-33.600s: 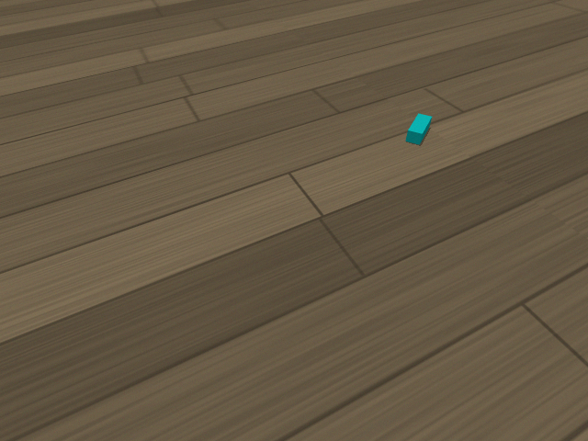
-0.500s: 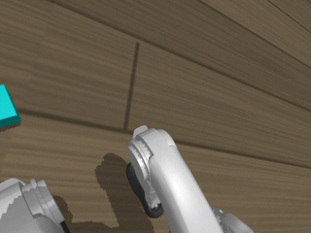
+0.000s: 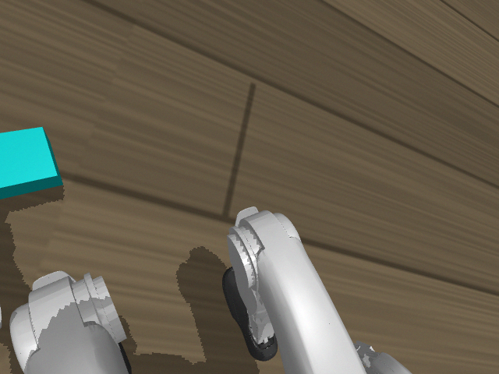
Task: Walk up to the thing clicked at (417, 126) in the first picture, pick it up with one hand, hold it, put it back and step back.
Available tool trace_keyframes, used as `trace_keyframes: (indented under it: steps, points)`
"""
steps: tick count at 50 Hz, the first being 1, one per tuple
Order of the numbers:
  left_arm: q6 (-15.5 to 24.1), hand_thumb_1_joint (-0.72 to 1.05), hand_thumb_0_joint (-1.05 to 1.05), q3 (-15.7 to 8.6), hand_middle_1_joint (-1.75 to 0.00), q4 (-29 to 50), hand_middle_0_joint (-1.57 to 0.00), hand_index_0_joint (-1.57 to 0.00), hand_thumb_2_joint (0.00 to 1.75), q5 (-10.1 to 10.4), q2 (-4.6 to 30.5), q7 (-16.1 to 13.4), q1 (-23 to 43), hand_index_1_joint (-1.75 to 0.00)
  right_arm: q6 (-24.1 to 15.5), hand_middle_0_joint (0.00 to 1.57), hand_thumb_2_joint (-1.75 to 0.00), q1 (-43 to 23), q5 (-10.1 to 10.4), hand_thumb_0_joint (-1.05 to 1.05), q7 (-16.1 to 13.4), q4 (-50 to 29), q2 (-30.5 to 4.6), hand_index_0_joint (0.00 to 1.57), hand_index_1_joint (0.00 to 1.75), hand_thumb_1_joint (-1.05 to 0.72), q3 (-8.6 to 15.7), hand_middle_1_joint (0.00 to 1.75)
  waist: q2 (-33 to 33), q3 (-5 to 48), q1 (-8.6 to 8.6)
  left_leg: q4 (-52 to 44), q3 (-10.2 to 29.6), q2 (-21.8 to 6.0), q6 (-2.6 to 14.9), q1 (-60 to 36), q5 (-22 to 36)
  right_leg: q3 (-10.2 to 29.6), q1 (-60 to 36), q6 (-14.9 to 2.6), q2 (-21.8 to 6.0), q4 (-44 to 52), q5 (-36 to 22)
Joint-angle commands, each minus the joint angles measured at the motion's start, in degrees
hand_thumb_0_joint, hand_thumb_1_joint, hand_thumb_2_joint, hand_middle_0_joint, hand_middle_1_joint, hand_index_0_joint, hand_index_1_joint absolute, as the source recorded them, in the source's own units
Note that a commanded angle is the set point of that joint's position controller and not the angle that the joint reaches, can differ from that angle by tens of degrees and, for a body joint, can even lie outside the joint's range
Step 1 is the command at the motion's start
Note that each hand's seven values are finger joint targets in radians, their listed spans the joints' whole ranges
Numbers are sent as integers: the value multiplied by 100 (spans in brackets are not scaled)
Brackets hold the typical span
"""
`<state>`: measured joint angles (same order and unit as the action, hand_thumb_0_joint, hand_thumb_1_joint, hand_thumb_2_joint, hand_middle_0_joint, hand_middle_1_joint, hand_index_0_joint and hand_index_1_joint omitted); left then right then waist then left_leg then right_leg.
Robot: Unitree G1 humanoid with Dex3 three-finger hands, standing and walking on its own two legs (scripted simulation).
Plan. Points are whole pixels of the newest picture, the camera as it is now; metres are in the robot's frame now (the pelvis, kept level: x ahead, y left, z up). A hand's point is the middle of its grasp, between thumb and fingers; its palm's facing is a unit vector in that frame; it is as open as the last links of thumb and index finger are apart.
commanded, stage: settle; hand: left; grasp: from above
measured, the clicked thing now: out of the picture +0.49 +0.30 -0.24
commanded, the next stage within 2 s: lift in 0.44 s
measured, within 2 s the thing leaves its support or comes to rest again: neither
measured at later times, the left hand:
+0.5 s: hand out of the picture +0.46 +0.30 -0.12, palm faces -0.43 -0.06 -0.90, open 11.0 cm
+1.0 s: hand out of the picture +0.42 +0.31 -0.03, palm faces -0.45 -0.10 -0.89, open 11.0 cm
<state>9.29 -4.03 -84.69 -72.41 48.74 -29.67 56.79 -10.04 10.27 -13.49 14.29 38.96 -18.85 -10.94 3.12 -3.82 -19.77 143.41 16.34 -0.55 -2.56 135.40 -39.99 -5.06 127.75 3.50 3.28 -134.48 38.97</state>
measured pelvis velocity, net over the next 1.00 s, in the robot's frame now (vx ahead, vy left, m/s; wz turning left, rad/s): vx -0.01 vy -0.01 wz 0.14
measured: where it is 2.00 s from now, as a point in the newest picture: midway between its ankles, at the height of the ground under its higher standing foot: (194, 363)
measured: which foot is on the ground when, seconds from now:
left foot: down 0.00-1.00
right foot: down 0.00-1.00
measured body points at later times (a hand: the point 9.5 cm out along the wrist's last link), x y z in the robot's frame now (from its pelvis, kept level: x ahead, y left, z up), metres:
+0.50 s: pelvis -0.01 -0.01 +0.02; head +0.21 +0.08 +0.40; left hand +0.48 +0.30 -0.06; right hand +0.07 -0.28 -0.08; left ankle +0.06 +0.14 -0.28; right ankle +0.11 -0.14 -0.28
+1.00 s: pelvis -0.01 -0.01 +0.08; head +0.19 +0.07 +0.48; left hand +0.44 +0.32 +0.02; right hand +0.09 -0.28 -0.03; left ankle +0.06 +0.14 -0.28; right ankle +0.11 -0.14 -0.28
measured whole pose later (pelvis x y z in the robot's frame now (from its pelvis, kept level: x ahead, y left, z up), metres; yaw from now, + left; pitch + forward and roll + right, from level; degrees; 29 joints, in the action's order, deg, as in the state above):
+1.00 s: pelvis -0.01 -0.01 +0.08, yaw +8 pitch +35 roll -7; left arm 7.2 1.9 -60.3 -63.3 36.7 -4.4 48.6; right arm 4.3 12.1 -3.4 5.1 36.7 -16.6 -0.6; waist -3.4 7.8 -10.3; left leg 125.7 8.2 -0.7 -1.4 124.4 -36.2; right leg -0.3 119.0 3.6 -0.2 -122.0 37.8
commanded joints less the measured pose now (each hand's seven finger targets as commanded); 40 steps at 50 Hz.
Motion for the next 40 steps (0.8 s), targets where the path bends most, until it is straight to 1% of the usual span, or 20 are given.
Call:
trace_keyframes:
  steps: [1,2,4,6,10,14,16,17,19,21,24,26,27,28,29,30,34,37,38,40]
  points:
    - [-215,66,0,152,-67,1309,-103,-103,80,200,592,14,1883,-67,105,20,-90,974,252,0,4,10,-1585,20,30,-91,786,30,-3255,4374,-35,-1630,-984,-83,172,-3498,1524,-809,-1693,-535,111,1144,-1826]
    - [-272,68,0,204,-66,1121,-105,-105,80,209,486,94,1853,-67,139,20,-91,1019,266,0,5,95,-1592,20,30,-91,829,30,-3014,4178,-101,-1592,-995,-90,199,-3350,1458,-813,-1580,-527,107,1186,-1805]
    - [-359,67,0,290,-67,1154,-105,-105,82,268,359,276,1831,-68,215,20,-91,1029,362,0,-11,61,-1569,20,30,-92,873,30,-2767,3960,-63,-1726,-1024,-47,244,-3111,1255,-749,-1507,-541,90,1298,-1612]
    - [-420,66,0,311,-70,1148,-105,-104,87,313,366,460,1797,-71,322,20,-91,1031,429,0,-43,57,-1549,20,30,-92,930,30,-2660,4126,60,-1799,-1042,-34,264,-3100,1200,-695,-1543,-544,88,1301,-1546]
    - [-440,65,0,405,-72,1127,-105,-104,87,409,236,806,1878,-73,508,20,-91,1056,500,0,-107,-29,-1444,20,30,-92,964,30,-2089,4163,38,-1852,-1117,18,345,-2882,1103,-589,-1908,-512,76,1490,-1453]
    - [-315,61,0,354,-72,1154,-102,-101,86,420,382,1090,2105,-73,658,20,-91,1033,527,0,-271,-119,-1424,20,30,-92,972,30,-1730,3931,42,-1883,-1161,71,377,-2613,726,-486,-1911,-540,46,1707,-917]
    - [-219,57,0,341,-70,1277,-100,-99,86,357,447,1190,2215,-72,726,20,-91,985,541,0,-359,-156,-1412,20,30,-92,967,30,-1828,3956,75,-1979,-1122,98,340,-2745,575,-504,-1772,-582,21,1681,-715]
    - [-171,57,0,319,-70,1440,-100,-99,87,329,528,1220,2321,-72,758,20,-91,951,564,0,-410,-180,-1385,20,30,-92,969,30,-1962,4100,160,-2010,-1149,106,331,-2833,557,-476,-1730,-581,8,1655,-713]
    - [-75,58,0,330,-74,1392,-100,-99,87,301,548,1271,2277,-75,805,20,-91,940,545,0,-488,-221,-1277,20,30,-92,950,30,-1879,4077,120,-1971,-1241,118,339,-2728,480,-362,-1936,-572,39,1749,-512]
    - [-27,57,0,277,-73,1478,-98,-97,88,270,591,1282,2306,-74,837,20,-91,979,547,0,-569,-210,-1309,20,30,-92,972,30,-1796,4050,167,-1961,-1282,131,336,-2777,575,-373,-1856,-575,-1,1822,-596]
    - [61,54,0,264,-76,1761,-96,-94,94,205,680,1303,2476,-78,886,20,-91,1009,568,0,-668,-239,-1289,20,30,-92,996,30,-2129,4343,217,-2029,-1282,120,311,-3085,689,-388,-1794,-594,-18,1773,-749]
    - [55,57,0,247,-75,1866,-98,-97,95,227,641,1279,2466,-77,909,20,-90,1050,577,0,-705,-254,-1272,20,30,-92,1017,30,-2155,4494,239,-2096,-1304,130,306,-3137,679,-384,-1855,-590,-35,1798,-742]
    - [39,61,0,243,-81,1700,-103,-103,92,245,617,1266,2402,-81,917,20,-92,1092,570,0,-724,-251,-1297,20,30,-94,1025,30,-2086,4344,218,-2091,-1321,141,309,-3064,654,-375,-1867,-603,-37,1861,-689]
    - [13,56,0,220,-73,1838,-95,-95,91,270,631,1276,2384,-73,926,20,-90,1112,597,0,-745,-237,-1270,20,30,-90,1057,30,-2065,4536,293,-2143,-1336,126,313,-3185,688,-357,-1925,-594,-37,1901,-726]
    - [-18,57,0,226,-78,1855,-101,-100,93,274,649,1291,2347,-79,942,20,-92,1137,623,0,-759,-227,-1290,20,30,-94,1062,30,-2146,4558,326,-2183,-1351,135,309,-3196,721,-370,-1935,-605,-56,1895,-778]
    - [-49,64,0,203,-79,1972,-100,-101,88,320,597,1320,2366,-78,958,20,-91,1194,643,0,-781,-221,-1297,20,30,-92,1118,30,-2245,4725,390,-2280,-1347,143,303,-3366,763,-372,-1910,-606,-74,1898,-865]
    - [-258,70,0,197,-79,2332,-103,-105,89,538,552,1533,2152,-78,1068,20,-91,1268,766,0,-802,-213,-1209,20,30,-92,1213,30,-2317,5271,548,-2505,-1396,113,325,-3784,1110,-327,-2271,-572,-106,1947,-1290]
    - [-353,72,0,186,-80,2459,-105,-106,91,663,543,1795,1933,-78,1176,20,-91,1299,830,0,-847,-214,-1217,20,30,-92,1306,30,-2098,5031,589,-2605,-1434,121,361,-3709,1094,-262,-2310,-591,-121,2152,-1231]
    - [-364,71,0,236,-80,2492,-103,-105,90,667,465,1882,1773,-78,1206,20,-91,1310,845,0,-851,-216,-1187,20,30,-92,1306,30,-2081,5022,578,-2638,-1433,118,357,-3751,1143,-258,-2372,-597,-124,2162,-1261]
    - [-326,68,0,222,-80,2850,-102,-103,90,712,441,2004,1727,-78,1258,20,-91,1277,880,0,-886,-250,-1150,20,30,-92,1353,30,-2047,5152,668,-2717,-1455,126,372,-3809,1179,-216,-2480,-603,-136,2241,-1269]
